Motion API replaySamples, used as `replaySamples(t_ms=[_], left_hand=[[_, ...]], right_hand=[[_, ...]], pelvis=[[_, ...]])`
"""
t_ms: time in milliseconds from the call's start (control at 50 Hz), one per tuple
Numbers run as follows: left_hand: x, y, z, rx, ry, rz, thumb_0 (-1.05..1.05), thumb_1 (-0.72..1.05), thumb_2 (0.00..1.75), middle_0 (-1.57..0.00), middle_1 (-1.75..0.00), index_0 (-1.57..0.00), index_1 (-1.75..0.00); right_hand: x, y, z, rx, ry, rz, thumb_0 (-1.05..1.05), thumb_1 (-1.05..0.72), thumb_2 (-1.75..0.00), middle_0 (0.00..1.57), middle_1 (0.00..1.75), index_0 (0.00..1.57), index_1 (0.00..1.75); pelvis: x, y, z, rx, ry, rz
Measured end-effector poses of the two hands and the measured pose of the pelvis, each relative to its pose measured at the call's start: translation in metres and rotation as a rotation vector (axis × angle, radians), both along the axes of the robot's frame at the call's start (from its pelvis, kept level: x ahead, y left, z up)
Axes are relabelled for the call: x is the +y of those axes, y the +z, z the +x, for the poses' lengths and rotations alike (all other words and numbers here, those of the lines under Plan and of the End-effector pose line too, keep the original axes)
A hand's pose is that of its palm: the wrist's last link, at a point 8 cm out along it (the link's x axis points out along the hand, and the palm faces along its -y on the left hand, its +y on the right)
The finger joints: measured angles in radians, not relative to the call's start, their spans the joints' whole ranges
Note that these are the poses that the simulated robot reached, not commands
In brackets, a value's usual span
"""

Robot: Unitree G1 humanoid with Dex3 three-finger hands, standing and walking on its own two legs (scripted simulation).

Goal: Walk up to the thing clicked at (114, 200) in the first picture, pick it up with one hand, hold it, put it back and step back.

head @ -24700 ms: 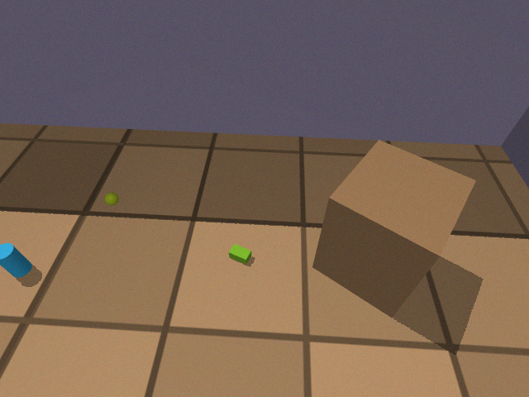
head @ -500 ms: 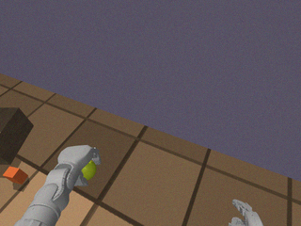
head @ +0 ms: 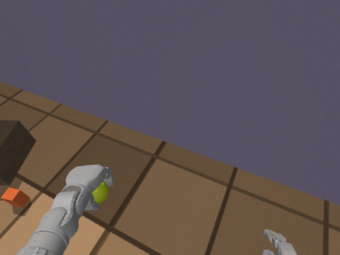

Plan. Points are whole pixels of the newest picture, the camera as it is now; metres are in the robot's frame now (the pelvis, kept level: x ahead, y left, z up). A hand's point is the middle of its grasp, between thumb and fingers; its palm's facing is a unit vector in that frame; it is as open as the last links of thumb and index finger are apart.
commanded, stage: crouch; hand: left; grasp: from above
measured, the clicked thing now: (96, 192) +0.31 +0.22 -0.06
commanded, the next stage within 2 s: lower in 2.00 s
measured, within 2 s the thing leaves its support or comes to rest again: neither
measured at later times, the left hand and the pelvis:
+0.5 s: hand (103, 207) +0.30 +0.23 -0.16, palm faces -0.44 +0.02 -0.90, open 8.3 cm; pelvis -0.02 +0.00 -0.06, yaw +1 degrees
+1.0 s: hand (118, 215) +0.36 +0.25 -0.41, palm faces -0.46 +0.00 -0.89, open 8.3 cm; pelvis -0.06 +0.01 -0.26, yaw +0 degrees
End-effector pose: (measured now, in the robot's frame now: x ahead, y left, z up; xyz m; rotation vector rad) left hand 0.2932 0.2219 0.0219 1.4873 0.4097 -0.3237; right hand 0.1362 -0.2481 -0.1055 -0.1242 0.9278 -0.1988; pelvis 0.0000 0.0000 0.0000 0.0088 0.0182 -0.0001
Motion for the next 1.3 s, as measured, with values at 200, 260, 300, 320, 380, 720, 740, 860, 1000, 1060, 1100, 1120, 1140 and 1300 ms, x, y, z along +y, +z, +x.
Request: replaySamples(t_ms=[200, 260, 300, 320, 380, 720, 740, 860, 1000, 1060, 1100, 1120, 1140, 1300], left_hand=[[0.001, -0.018, -0.002, -0.004, -0.004, 0.003, 0.01, 0.22, 0.41, -0.74, -0.57, -0.79, -0.54], [0.003, -0.033, -0.003, 0.001, -0.006, 0.015, 0.01, 0.22, 0.41, -0.74, -0.56, -0.80, -0.54], [0.005, -0.045, -0.003, 0.006, -0.004, 0.024, 0.01, 0.21, 0.42, -0.74, -0.56, -0.80, -0.54], [0.005, -0.051, -0.003, 0.010, -0.004, 0.030, 0.01, 0.21, 0.42, -0.74, -0.56, -0.80, -0.54], [0.007, -0.073, 0.001, 0.011, -0.011, 0.046, 0.01, 0.21, 0.42, -0.74, -0.56, -0.80, -0.54], [0.016, -0.237, 0.053, -0.046, -0.015, 0.097, 0.00, 0.22, 0.40, -0.73, -0.57, -0.80, -0.54], [0.017, -0.246, 0.056, -0.048, -0.010, 0.096, 0.00, 0.22, 0.41, -0.73, -0.57, -0.80, -0.54], [0.023, -0.304, 0.067, -0.018, 0.005, 0.095, 0.00, 0.21, 0.43, -0.72, -0.58, -0.79, -0.56], [0.029, -0.371, 0.076, 0.005, -0.004, 0.069, 0.00, 0.21, 0.43, -0.72, -0.58, -0.79, -0.56], [0.031, -0.396, 0.079, -0.002, -0.009, 0.060, 0.00, 0.21, 0.43, -0.72, -0.58, -0.79, -0.56], [0.032, -0.410, 0.081, -0.008, -0.010, 0.056, 0.00, 0.22, 0.43, -0.72, -0.58, -0.79, -0.56], [0.032, -0.417, 0.082, -0.011, -0.011, 0.055, 0.00, 0.21, 0.43, -0.72, -0.58, -0.79, -0.56], [0.032, -0.423, 0.083, -0.013, -0.011, 0.054, 0.00, 0.21, 0.44, -0.71, -0.59, -0.79, -0.56], [0.036, -0.462, 0.092, -0.022, 0.005, 0.061, 0.00, 0.20, 0.47, -0.71, -0.59, -0.79, -0.57]], right_hand=[[-0.002, -0.001, -0.001, 0.020, 0.002, -0.009, 0.01, -0.91, -0.90, 0.20, 0.30, 0.20, 0.30], [-0.003, -0.004, -0.004, 0.042, 0.007, -0.019, 0.01, -0.91, -0.90, 0.20, 0.30, 0.20, 0.30], [-0.005, -0.008, -0.008, 0.062, 0.011, -0.027, 0.01, -0.91, -0.90, 0.20, 0.30, 0.20, 0.30], [-0.006, -0.010, -0.011, 0.074, 0.013, -0.032, 0.01, -0.91, -0.90, 0.20, 0.30, 0.20, 0.30], [-0.011, -0.021, -0.022, 0.111, 0.014, -0.050, 0.01, -0.91, -0.90, 0.20, 0.30, 0.20, 0.30], [-0.027, -0.160, -0.129, 0.360, -0.054, -0.153, 0.01, -0.91, -0.89, 0.20, 0.30, 0.20, 0.30], [-0.025, -0.169, -0.134, 0.372, -0.058, -0.151, 0.01, -0.91, -0.89, 0.20, 0.30, 0.20, 0.30], [-0.014, -0.221, -0.155, 0.425, -0.055, -0.129, 0.01, -0.91, -0.89, 0.20, 0.30, 0.20, 0.30], [-0.008, -0.273, -0.157, 0.444, -0.004, -0.117, 0.01, -0.91, -0.89, 0.21, 0.30, 0.20, 0.30], [-0.009, -0.291, -0.155, 0.450, 0.027, -0.121, 0.01, -0.91, -0.89, 0.21, 0.30, 0.20, 0.30], [-0.010, -0.302, -0.153, 0.450, 0.045, -0.126, 0.01, -0.91, -0.89, 0.21, 0.30, 0.20, 0.30], [-0.011, -0.306, -0.152, 0.450, 0.053, -0.128, 0.01, -0.91, -0.89, 0.21, 0.30, 0.20, 0.30], [-0.012, -0.311, -0.152, 0.449, 0.059, -0.131, 0.01, -0.91, -0.89, 0.21, 0.30, 0.20, 0.30], [-0.020, -0.338, -0.155, 0.458, 0.083, -0.152, 0.01, -0.91, -0.90, 0.21, 0.30, 0.20, 0.30]], pelvis=[[0.000, -0.002, 0.001, 0.019, 0.004, 0.000], [0.000, -0.005, 0.000, 0.039, 0.010, -0.001], [0.000, -0.008, -0.002, 0.059, 0.014, -0.002], [0.000, -0.010, -0.003, 0.072, 0.017, -0.003], [0.000, -0.021, -0.008, 0.120, 0.021, -0.007], [0.009, -0.157, -0.046, 0.457, 0.025, -0.045], [0.010, -0.165, -0.048, 0.472, 0.025, -0.046], [0.012, -0.213, -0.057, 0.544, 0.025, -0.053], [0.011, -0.265, -0.064, 0.607, 0.029, -0.068], [0.011, -0.285, -0.066, 0.620, 0.029, -0.075], [0.010, -0.297, -0.067, 0.624, 0.029, -0.080], [0.010, -0.302, -0.068, 0.625, 0.029, -0.083], [0.010, -0.308, -0.069, 0.625, 0.029, -0.085], [0.008, -0.343, -0.076, 0.626, 0.025, -0.094]])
